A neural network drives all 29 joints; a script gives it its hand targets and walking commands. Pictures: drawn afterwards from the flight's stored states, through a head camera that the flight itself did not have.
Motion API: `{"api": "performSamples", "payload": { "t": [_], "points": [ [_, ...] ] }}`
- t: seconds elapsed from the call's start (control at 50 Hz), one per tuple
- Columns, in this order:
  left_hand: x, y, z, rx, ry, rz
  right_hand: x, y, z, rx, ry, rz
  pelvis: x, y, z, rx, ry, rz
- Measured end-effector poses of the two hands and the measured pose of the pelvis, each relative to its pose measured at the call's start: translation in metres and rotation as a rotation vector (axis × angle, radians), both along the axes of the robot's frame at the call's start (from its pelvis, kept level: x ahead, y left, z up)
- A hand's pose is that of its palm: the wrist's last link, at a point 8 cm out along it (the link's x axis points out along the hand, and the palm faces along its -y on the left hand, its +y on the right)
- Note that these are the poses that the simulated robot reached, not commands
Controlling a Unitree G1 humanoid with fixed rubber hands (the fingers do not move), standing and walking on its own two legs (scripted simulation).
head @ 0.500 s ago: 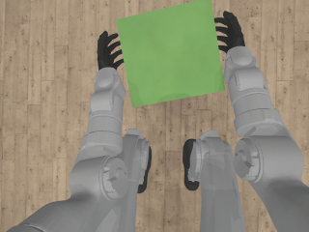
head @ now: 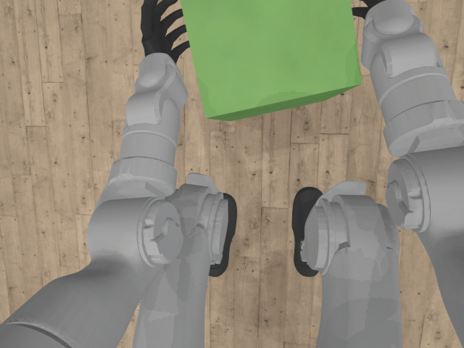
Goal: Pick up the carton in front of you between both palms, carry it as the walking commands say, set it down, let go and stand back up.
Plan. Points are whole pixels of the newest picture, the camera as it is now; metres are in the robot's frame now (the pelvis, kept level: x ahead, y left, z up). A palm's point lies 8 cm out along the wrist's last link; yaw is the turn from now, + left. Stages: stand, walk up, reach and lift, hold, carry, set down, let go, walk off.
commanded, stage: set down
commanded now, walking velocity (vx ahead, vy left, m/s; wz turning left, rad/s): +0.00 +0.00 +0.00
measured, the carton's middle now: (267, 50) +0.53 -0.02 -0.25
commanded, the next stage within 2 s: none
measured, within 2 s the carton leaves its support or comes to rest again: neither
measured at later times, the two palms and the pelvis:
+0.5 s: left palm (155, 55) +0.51 +0.14 -0.15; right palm (372, 7) +0.54 -0.17 -0.16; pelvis -0.01 +0.01 -0.01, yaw +1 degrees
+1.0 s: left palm (157, 58) +0.51 +0.14 -0.16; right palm (374, 12) +0.54 -0.17 -0.17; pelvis -0.01 +0.00 -0.02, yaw +1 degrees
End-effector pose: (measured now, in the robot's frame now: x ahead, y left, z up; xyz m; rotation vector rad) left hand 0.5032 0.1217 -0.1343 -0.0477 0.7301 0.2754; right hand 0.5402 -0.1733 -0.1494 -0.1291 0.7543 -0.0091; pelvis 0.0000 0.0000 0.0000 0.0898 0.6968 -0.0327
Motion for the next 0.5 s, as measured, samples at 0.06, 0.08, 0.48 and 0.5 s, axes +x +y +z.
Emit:
{"api": "performSamples", "payload": {
  "t": [0.06, 0.08, 0.48, 0.5],
  "points": [
    [-0.001, 0.000, 0.000, -0.004, -0.008, -0.004, -0.002, 0.000, 0.000, 0.007, -0.006, -0.006, -0.001, 0.001, -0.003, -0.001, -0.007, 0.000],
    [-0.001, 0.001, 0.000, -0.004, -0.009, -0.008, -0.002, 0.000, 0.000, 0.011, -0.006, -0.007, -0.002, 0.001, -0.004, -0.002, -0.008, 0.001],
    [0.005, 0.015, -0.012, -0.026, 0.008, -0.070, 0.004, 0.007, -0.007, 0.069, -0.013, 0.023, -0.010, 0.005, -0.014, -0.014, -0.039, 0.025],
    [0.005, 0.015, -0.012, -0.026, 0.009, -0.074, 0.004, 0.007, -0.007, 0.072, -0.012, 0.023, -0.010, 0.006, -0.014, -0.014, -0.041, 0.026]
  ]
}}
